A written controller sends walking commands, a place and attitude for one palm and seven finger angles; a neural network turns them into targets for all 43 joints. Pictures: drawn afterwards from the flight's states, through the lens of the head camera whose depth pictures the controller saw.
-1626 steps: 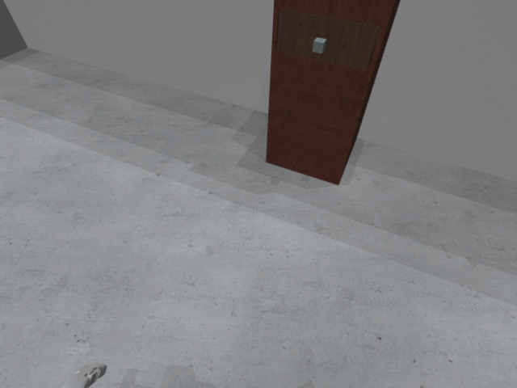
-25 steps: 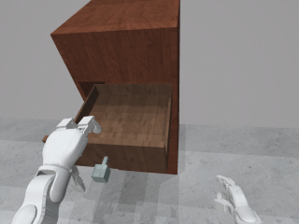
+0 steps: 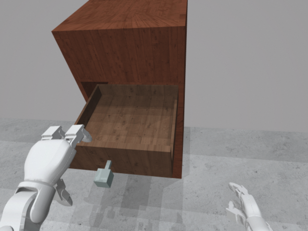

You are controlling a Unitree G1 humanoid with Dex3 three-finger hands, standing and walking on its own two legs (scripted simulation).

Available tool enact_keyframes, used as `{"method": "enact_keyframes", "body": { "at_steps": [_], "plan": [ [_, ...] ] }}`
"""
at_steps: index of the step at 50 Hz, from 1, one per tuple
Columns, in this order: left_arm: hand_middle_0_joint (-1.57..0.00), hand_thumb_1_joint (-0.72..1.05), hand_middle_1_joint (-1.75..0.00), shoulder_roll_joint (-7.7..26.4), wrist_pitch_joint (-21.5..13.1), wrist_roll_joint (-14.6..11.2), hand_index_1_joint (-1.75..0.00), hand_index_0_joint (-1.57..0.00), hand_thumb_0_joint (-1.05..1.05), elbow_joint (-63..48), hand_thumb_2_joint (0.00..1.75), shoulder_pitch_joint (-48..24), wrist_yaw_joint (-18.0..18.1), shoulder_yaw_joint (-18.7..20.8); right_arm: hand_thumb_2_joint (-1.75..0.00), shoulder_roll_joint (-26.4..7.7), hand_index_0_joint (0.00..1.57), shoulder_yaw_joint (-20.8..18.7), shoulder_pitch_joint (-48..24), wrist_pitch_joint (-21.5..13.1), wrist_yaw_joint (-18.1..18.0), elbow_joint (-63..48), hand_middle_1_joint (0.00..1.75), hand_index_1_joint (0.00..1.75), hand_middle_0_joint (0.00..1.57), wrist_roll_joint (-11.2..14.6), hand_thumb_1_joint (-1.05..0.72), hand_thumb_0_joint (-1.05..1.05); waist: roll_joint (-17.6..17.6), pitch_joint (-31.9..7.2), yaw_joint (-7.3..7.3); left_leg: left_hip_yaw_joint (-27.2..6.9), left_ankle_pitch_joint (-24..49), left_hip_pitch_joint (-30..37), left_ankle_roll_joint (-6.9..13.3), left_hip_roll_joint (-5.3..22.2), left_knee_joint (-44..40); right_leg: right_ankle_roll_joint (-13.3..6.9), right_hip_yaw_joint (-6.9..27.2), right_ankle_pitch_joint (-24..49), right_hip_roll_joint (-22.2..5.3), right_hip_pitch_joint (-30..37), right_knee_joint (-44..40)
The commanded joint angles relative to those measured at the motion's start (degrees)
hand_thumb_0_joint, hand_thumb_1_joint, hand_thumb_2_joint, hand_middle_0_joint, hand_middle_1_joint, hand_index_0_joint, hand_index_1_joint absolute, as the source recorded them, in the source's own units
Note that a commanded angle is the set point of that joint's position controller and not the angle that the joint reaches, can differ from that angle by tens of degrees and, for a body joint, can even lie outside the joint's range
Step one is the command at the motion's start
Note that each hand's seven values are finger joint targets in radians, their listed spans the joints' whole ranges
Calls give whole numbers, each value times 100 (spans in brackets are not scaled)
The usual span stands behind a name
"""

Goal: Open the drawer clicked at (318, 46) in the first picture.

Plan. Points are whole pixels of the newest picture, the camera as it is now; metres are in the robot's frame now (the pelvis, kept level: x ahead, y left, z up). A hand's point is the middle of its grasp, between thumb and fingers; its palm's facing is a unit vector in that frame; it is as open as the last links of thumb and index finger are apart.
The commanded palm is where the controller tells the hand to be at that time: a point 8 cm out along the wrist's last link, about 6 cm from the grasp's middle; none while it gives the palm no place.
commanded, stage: draw the hand back to the body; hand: left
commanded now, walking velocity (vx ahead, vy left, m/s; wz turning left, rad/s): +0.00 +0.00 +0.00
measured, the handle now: (106, 172) +0.27 +0.21 -0.04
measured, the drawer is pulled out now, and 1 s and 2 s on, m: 0.30 0.30 0.30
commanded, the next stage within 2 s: step back with the hand held close in 1.06 s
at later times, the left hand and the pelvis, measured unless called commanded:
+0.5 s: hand (66, 147) +0.23 +0.22 +0.16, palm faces +0.37 -0.85 -0.39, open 11.8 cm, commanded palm +0.17 +0.27 +0.17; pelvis +0.03 +0.00 +0.00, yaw +0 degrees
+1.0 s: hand (57, 158) +0.20 +0.24 +0.16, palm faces +0.42 -0.81 -0.41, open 7.8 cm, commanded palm +0.15 +0.28 +0.17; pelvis +0.03 +0.00 +0.00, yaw +1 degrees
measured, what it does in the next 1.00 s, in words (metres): stands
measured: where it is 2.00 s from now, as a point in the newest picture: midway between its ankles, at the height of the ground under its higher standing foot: outside the picture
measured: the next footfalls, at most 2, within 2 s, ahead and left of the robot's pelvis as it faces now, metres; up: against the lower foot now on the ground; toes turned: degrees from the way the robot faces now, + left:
none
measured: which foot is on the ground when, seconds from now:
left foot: down 0.00-1.00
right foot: down 0.00-1.00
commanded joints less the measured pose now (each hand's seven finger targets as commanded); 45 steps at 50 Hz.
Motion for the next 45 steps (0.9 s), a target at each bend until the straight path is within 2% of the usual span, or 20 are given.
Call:
{"method": "enact_keyframes", "body": {
  "at_steps": [1,3,4,5,6,7,8,9,10,13,14,16,22,28,29,31,35,39,43,45],
  "plan": [
    [-30,-50,-120,1109,-18,-39,-120,-30,0,-991,30,-500,354,1182,-90,-393,20,-207,-1016,-276,-26,-943,30,30,20,13,-90,0,-458,-812,55,-56,979,-103,98,-126,-275,-36,219,582,8,491,-412],
    [-30,-50,-120,1109,36,-89,-120,-30,0,-1093,30,-375,351,1187,-90,-442,20,-224,-998,-265,-13,-993,30,30,20,22,-90,0,-404,-870,61,-33,1099,-94,92,-127,-244,-11,180,766,-6,504,-360],
    [-30,-47,-118,-575,-540,-4180,-118,-30,0,-1730,32,-1137,344,1303,-90,-118,20,-213,-675,-709,-105,-1279,30,30,20,54,-90,0,-888,-574,-490,-62,677,513,262,65,-134,-47,56,578,94,353,-479],
    [-29,-43,-115,-379,-697,-4355,-115,-29,0,-470,33,95,426,1422,-90,-196,20,-157,-475,-1008,-202,-1058,30,30,20,-33,-90,0,-1237,-374,-412,-45,448,344,229,149,-213,-11,-43,354,112,387,-362],
    [-29,-40,-113,-479,-764,-4482,-113,-29,0,-750,34,248,391,1319,-90,-207,20,-154,-568,-1044,-221,-1082,30,30,20,-1,-90,0,-1168,-277,-366,-127,334,216,209,158,-332,-10,-50,161,96,371,-382],
    [-29,-36,-111,-317,-902,-4801,-111,-29,0,-1188,36,234,422,1594,-90,-220,20,-153,-479,-1084,-306,-1106,30,30,20,-6,-90,0,-1219,-463,-316,-117,449,285,190,140,-368,21,-72,151,33,491,-493],
    [-29,-32,-109,-176,-1067,-4885,-109,-29,0,-1729,37,-113,465,1655,-90,-233,20,-161,-494,-1214,-362,-1135,30,30,20,-33,-90,0,-1058,-693,-311,-85,580,406,192,128,-340,44,-25,251,-57,583,-495],
    [-29,-29,-107,144,-1153,-4943,-107,-29,0,-1824,39,-132,557,1963,-90,-280,20,-166,-475,-1335,-409,-1025,30,30,20,-65,-90,0,-598,-687,-290,-56,558,404,145,128,-318,30,34,223,-74,571,-465],
    [-28,-26,-104,-174,-1267,-4955,-104,-28,0,-2099,40,-149,572,1733,-90,-163,20,-116,-381,-1454,-410,-1079,30,30,20,-107,-90,0,-204,-919,-259,-43,717,423,135,68,-347,-2,8,351,-114,716,-427],
    [-27,-15,-98,-219,-1304,-5007,-98,-27,0,-2125,45,2,621,1721,-90,-179,20,-111,-176,-1619,-397,-951,30,30,20,-122,-90,0,176,-610,-283,-83,1162,322,57,81,-374,-46,-52,697,-92,723,-385],
    [-27,-12,-95,-177,-1281,-5008,-95,-27,0,-1968,47,42,626,1773,-90,-202,20,-122,-175,-1654,-396,-872,30,30,20,-132,-90,0,126,-331,-306,-99,1128,232,35,109,-372,-58,-48,679,-73,629,-443],
    [-27,-5,-91,-337,-1287,-5046,-91,-27,0,-1822,50,120,595,1700,-90,-195,20,-140,-119,-1689,-380,-853,30,30,20,-124,-90,0,-66,-197,-321,-112,1232,170,48,121,-372,-52,-64,813,-68,615,-438],
    [-25,17,-77,-418,-1304,-5147,-77,-25,0,-1640,58,572,469,1852,-90,-213,20,-236,-101,-1627,-315,-852,30,30,20,-101,-90,0,-506,-518,-265,-97,1797,209,46,157,-285,-25,-88,1367,-70,836,-306],
    [-24,37,-64,-306,-1335,-5162,-64,-24,0,-1914,68,762,459,2007,-90,-219,20,-295,-86,-1590,-291,-868,30,30,20,-73,-90,0,-352,-854,-272,-72,2160,338,32,159,-176,-7,-77,1637,-79,879,-251],
    [-24,41,-62,-221,-1313,-5154,-62,-24,0,-1899,69,765,476,2077,-90,-227,20,-307,-126,-1592,-304,-848,30,30,20,-69,-90,0,-173,-815,-273,-43,2136,361,22,157,-155,-19,-49,1642,-80,834,-284],
    [-23,48,-57,-200,-1296,-5168,-57,-23,0,-1797,72,897,507,2177,-90,-197,20,-315,-88,-1576,-323,-836,30,30,20,-69,-90,0,-450,-842,-263,-66,2188,317,33,163,-160,-1,-94,1719,-84,865,-251],
    [-22,62,-48,-198,-1260,-5182,-48,-22,0,-1717,78,937,519,2249,-90,-178,20,-331,-87,-1527,-348,-815,30,30,20,-45,-90,0,-311,-783,-292,-10,2132,333,25,153,-132,2,-65,1784,-105,789,-279],
    [-21,76,-39,-227,-1238,-5181,-39,-21,0,-1676,84,854,521,2227,-90,-197,20,-339,-134,-1512,-353,-810,30,30,20,-26,-90,0,-335,-611,-309,-42,2016,296,22,148,-158,0,-88,1633,-96,674,-319],
    [-20,90,-30,-289,-1233,-5171,-30,-20,0,-1733,90,807,522,2098,-90,-210,20,-336,-120,-1526,-332,-843,30,30,20,-22,-90,0,-457,-671,-323,-79,1894,312,44,159,-183,27,-115,1470,-105,641,-289],
    [-20,90,-30,-256,-1220,-5175,-30,-20,0,-1676,90,825,535,2125,-90,-193,20,-320,-141,-1533,-336,-826,30,30,20,-26,-90,0,-401,-600,-316,-93,1707,244,37,136,-201,6,-104,1368,-119,621,-311]
  ]
}}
